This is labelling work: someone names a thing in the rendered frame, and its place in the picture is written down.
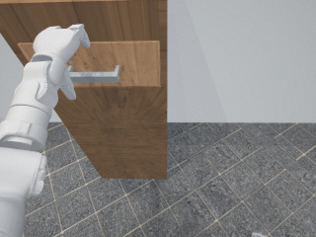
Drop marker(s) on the handle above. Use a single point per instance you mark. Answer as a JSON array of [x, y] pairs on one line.
[[94, 77]]

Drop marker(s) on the cabinet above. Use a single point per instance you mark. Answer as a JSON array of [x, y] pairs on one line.
[[123, 130]]

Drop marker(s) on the left robot forearm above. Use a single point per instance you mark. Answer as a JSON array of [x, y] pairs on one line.
[[26, 122]]

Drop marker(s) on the left robot upper arm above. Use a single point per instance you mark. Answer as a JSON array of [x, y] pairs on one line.
[[22, 174]]

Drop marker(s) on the drawer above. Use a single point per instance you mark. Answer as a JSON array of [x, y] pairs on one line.
[[138, 60]]

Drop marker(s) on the robot left hand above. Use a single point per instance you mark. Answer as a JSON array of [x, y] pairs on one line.
[[63, 43]]

